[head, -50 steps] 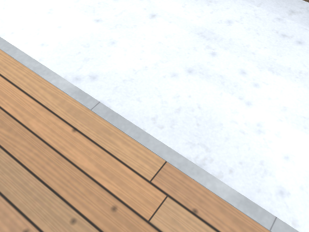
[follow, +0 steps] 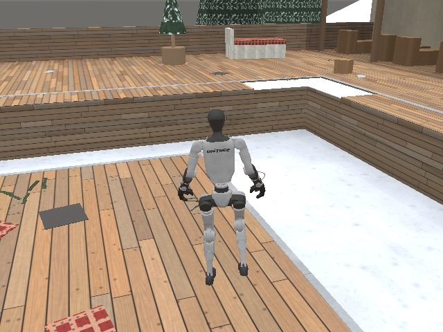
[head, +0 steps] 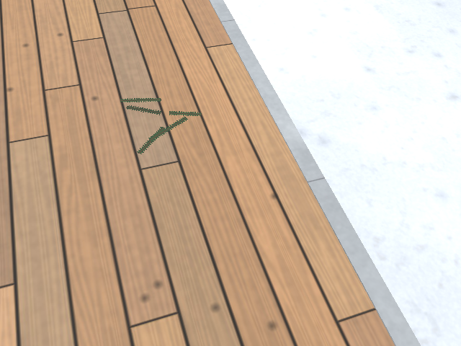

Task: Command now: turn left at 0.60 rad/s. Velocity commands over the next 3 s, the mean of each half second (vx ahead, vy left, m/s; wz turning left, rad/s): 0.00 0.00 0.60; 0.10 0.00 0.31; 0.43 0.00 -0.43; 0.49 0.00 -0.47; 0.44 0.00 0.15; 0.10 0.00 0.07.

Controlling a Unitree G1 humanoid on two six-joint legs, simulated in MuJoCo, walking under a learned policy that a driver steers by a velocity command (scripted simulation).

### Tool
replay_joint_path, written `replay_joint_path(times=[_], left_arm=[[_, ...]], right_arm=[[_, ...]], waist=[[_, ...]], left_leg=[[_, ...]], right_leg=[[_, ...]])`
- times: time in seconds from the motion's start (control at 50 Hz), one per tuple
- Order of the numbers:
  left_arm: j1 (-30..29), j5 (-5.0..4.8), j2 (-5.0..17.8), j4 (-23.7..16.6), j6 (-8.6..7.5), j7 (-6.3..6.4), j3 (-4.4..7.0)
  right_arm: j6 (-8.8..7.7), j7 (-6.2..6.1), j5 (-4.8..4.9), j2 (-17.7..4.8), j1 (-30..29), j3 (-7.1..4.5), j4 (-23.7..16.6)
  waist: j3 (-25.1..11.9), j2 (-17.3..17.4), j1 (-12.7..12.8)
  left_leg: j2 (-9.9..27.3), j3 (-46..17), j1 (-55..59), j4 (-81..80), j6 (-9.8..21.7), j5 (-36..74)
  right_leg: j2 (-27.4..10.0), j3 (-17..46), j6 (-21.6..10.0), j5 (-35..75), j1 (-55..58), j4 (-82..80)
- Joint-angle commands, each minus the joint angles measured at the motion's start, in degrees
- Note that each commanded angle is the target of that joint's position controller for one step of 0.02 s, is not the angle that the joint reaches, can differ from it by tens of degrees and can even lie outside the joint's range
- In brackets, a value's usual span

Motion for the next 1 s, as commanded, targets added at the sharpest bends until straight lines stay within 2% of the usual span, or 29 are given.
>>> replay_joint_path(times=[0.02,0.08,0.16,0.2,0.22,0.24,0.26,0.28,0.3,0.32,0.34,0.36,0.42,0.48,0.52,0.58,0.62,0.64,0.66,0.68,0.7,0.72,0.74,0.76,0.78,0.82,0.84,0.88,1.0], left_arm=[[-3.18,-0.13,2.58,-4.71,-1.25,-0.16,0.12],[-3.46,-0.09,2.99,-5.04,-1.74,-0.63,0.04],[-2.29,-0.73,3.53,-5.25,-2.69,-1.27,0.21],[-0.10,-0.90,3.36,-4.80,-3.23,-1.63,0.28],[1.91,-0.76,3.34,-4.09,-3.46,-1.72,0.43],[3.51,-0.20,5.25,-3.72,-3.50,-1.52,0.99],[3.25,0.67,8.72,-4.58,-3.03,-1.04,1.48],[3.03,2.36,10.31,-4.25,-2.89,-1.37,1.74],[1.19,1.66,7.33,-5.37,-3.09,-1.19,0.95],[-1.19,1.16,4.70,-5.72,-3.02,-0.81,0.17],[-2.66,0.64,4.00,-6.19,-2.83,-0.53,-0.13],[-3.00,-0.02,3.69,-6.12,-2.68,-0.22,-0.35],[-0.06,0.61,4.37,-5.31,-1.80,0.61,-0.35],[1.79,0.55,6.45,-4.58,-1.08,0.74,0.42],[0.93,0.17,8.04,-4.52,-0.78,0.30,0.97],[0.78,-0.77,9.19,-3.94,-0.71,-0.42,1.35],[-0.02,-1.91,9.46,-3.57,-0.85,-0.62,1.41],[0.19,-2.46,8.62,-3.11,-0.97,-0.64,1.20],[3.80,-1.99,6.27,-1.61,-1.21,-0.92,0.56],[4.29,1.43,1.80,-3.52,-1.30,-1.36,-1.14],[-1.06,1.06,3.20,-5.66,-1.33,-0.70,-0.93],[-3.00,-0.23,5.91,-5.29,-0.95,-0.26,-0.16],[-2.46,-0.71,6.17,-4.71,-0.67,-0.09,0.06],[-0.45,-0.34,6.34,-3.23,-0.63,0.02,0.29],[0.54,-0.13,6.53,-2.83,-0.69,-0.27,0.38],[2.53,-1.08,5.53,-1.40,-1.27,-1.41,0.00],[2.07,-1.54,5.70,-1.25,-1.61,-1.68,-0.03],[0.14,-1.70,5.78,-1.47,-2.35,-1.81,-0.11],[0.75,-1.84,3.98,-1.04,-3.36,-2.27,-0.81]], right_arm=[[-0.45,-0.58,0.00,-10.29,-1.45,-2.91,-3.91],[-0.23,-0.18,-0.11,-11.33,-1.75,-3.20,-3.85],[0.11,0.41,0.47,-11.35,-2.90,-3.21,-3.91],[0.42,0.28,0.98,-11.08,-4.22,-3.14,-4.09],[0.63,0.02,1.46,-10.69,-5.29,-2.99,-4.32],[0.67,-0.27,1.42,-9.12,-4.29,-2.58,-4.44],[0.59,-0.17,0.40,-5.47,-0.28,-1.68,-3.97],[0.06,-0.41,1.07,-9.43,-0.98,-3.11,-5.09],[-0.14,-0.53,0.29,-13.44,0.76,-4.46,-3.71],[0.18,-0.45,0.77,-13.76,1.16,-4.95,-2.40],[0.92,-0.67,0.92,-12.04,2.27,-4.79,-0.99],[1.42,-0.62,0.89,-10.80,2.18,-4.47,-0.99],[1.50,-0.11,1.58,-7.36,-1.18,-3.24,-2.70],[1.29,0.52,1.02,-6.05,-3.54,-2.32,-4.34],[1.24,1.07,0.74,-5.47,-3.65,-1.80,-4.91],[1.55,1.72,0.92,-6.57,-2.11,-2.14,-5.02],[1.83,2.20,1.00,-6.72,0.32,-2.51,-4.64],[1.85,2.20,0.95,-7.03,2.71,-2.91,-3.82],[1.76,1.68,0.83,-9.32,5.34,-3.85,-3.17],[1.34,0.62,0.59,-16.46,7.15,-5.34,-4.26],[-0.12,1.04,-1.64,-16.54,5.60,-4.68,-5.64],[-1.29,1.45,-2.12,-13.28,4.99,-3.70,-5.17],[-1.94,1.34,-1.51,-11.23,2.56,-2.90,-4.23],[-2.04,1.04,-0.15,-9.61,1.96,-2.50,-3.49],[-2.12,0.78,0.79,-8.59,2.06,-1.93,-2.84],[-2.65,0.47,0.05,-6.72,3.23,-0.85,-1.71],[-3.08,0.37,-0.47,-6.97,3.53,-0.78,-1.41],[-4.14,0.14,-1.18,-7.75,4.58,-0.91,-0.42],[-6.02,0.27,-1.01,-8.83,5.94,-1.48,2.61]], waist=[[-7.35,9.81,-1.02],[-6.59,10.59,-1.48],[-7.44,11.05,-1.21],[-8.30,11.20,0.28],[-8.57,10.73,1.84],[-9.73,8.01,1.84],[-11.51,-5.49,-0.86],[-7.48,-15.26,-0.84],[-6.91,-9.12,-1.06],[-5.84,-6.30,-1.76],[-5.12,-4.68,-2.13],[-4.20,-4.88,-1.52],[-4.52,-6.85,0.91],[-6.47,-7.48,2.63],[-6.99,-7.94,2.67],[-7.14,-8.82,2.14],[-7.16,-8.24,0.21],[-7.42,-7.16,-1.14],[-8.19,-1.45,-1.57],[-9.24,17.69,-0.15],[-10.66,18.09,-2.77],[-10.06,11.68,-3.93],[-8.16,10.27,-2.11],[-8.52,8.02,-1.37],[-7.83,9.31,-1.20],[-6.77,11.73,-1.24],[-5.26,11.83,-1.62],[-2.53,10.11,-2.39],[0.43,7.90,-3.09]], left_leg=[[12.45,-14.86,9.11,-5.63,10.11,12.75],[12.22,-18.40,5.93,-4.92,10.63,9.95],[11.70,-23.73,6.02,-2.42,10.19,15.35],[10.30,-25.21,6.28,-0.39,8.75,17.73],[8.64,-24.61,4.71,1.11,6.94,16.09],[6.17,-22.52,0.34,4.37,4.00,8.45],[-0.75,-13.24,-7.11,17.36,0.17,-12.24],[-6.20,-5.09,-17.58,28.37,-3.18,-27.25],[-1.80,-5.54,-18.23,38.70,-5.41,-24.48],[-1.03,-4.78,-18.44,42.21,-6.42,-20.40],[-0.59,-3.94,-18.77,44.16,-7.55,-17.25],[-0.28,-3.36,-20.29,45.80,-8.48,-14.54],[1.00,1.06,-20.71,39.89,-9.95,-11.38],[3.60,2.80,-18.43,31.17,-10.22,-12.20],[4.46,4.82,-13.49,25.16,-9.43,-12.33],[3.98,7.43,-8.06,17.27,-7.72,-10.68],[3.26,8.84,-3.09,8.17,-5.31,-5.13],[2.07,9.44,2.11,1.66,-3.44,-0.01],[2.67,5.71,10.38,-3.45,-1.21,8.27],[18.23,-15.71,21.47,-4.35,4.95,31.21],[26.22,-24.61,15.04,-4.74,16.51,34.25],[23.44,-19.49,13.19,-5.81,16.26,29.45],[19.94,-14.80,11.29,-5.84,13.02,24.50],[16.94,-12.90,12.24,-7.02,10.26,12.00],[15.44,-12.60,12.07,-9.02,9.38,1.95],[14.44,-12.66,12.10,-13.90,8.74,-12.81],[14.76,-12.79,12.41,-15.62,8.67,-14.79],[15.79,-12.10,13.69,-17.49,8.47,-13.72],[18.09,-6.79,15.66,-20.60,8.60,-9.30]], right_leg=[[0.35,1.44,0.57,1.10,-2.46,-7.07],[1.37,2.27,0.17,-0.60,1.67,-12.76],[2.89,2.65,-0.97,-2.85,6.43,-19.89],[3.23,2.49,-1.91,0.73,10.84,-27.77],[3.01,1.67,-2.67,7.15,15.52,-35.15],[-1.78,4.33,-4.45,14.10,22.47,-38.32],[-14.26,15.28,-9.33,25.10,29.19,-39.59],[-22.39,27.13,-19.50,31.79,25.42,-41.16],[-23.04,24.66,-21.44,29.76,24.16,-41.08],[-19.22,18.60,-19.01,26.84,22.97,-40.42],[-15.74,13.79,-16.72,23.31,22.97,-40.07],[-14.84,11.43,-16.51,24.20,23.50,-39.93],[-13.02,5.49,-17.16,26.53,26.43,-40.55],[-15.27,3.94,-18.18,28.20,29.93,-40.11],[-16.07,1.81,-18.12,29.24,27.92,-40.10],[-17.15,0.10,-17.37,29.61,26.48,-38.84],[-17.31,-1.38,-15.20,27.86,25.30,-35.68],[-16.20,-3.41,-12.72,24.66,22.81,-32.13],[-13.50,-7.30,-8.44,17.29,16.81,-24.91],[-6.29,-12.10,-2.22,-11.31,-0.06,-6.33],[-0.97,-4.12,-0.60,-20.95,-6.56,5.27],[-2.51,-0.64,-1.05,-17.99,-6.30,9.95],[-3.37,0.22,-1.75,-13.20,-6.01,9.46],[-4.17,0.20,-1.90,-8.39,-6.40,7.38],[-4.20,-0.44,-1.74,-3.49,-6.74,6.35],[-3.87,-1.71,-1.74,3.60,-6.72,4.96],[-3.96,-1.71,-1.90,5.38,-7.66,3.19],[-4.27,-0.69,-2.38,8.07,-10.07,-0.83],[-4.32,2.32,-2.04,12.10,-12.76,-9.58]])
Next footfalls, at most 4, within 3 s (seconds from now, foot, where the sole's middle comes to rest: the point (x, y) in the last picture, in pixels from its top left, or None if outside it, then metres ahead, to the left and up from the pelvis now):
0.24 right None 0.08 -0.13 -0.78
0.66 left None -0.01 0.12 -0.78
1.32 right None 0.34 -0.03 -0.78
1.80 left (156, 283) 0.62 0.19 -0.78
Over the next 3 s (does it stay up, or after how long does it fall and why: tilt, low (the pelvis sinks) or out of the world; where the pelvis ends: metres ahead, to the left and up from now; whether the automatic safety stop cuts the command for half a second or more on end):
stays up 0.86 0.05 -0.01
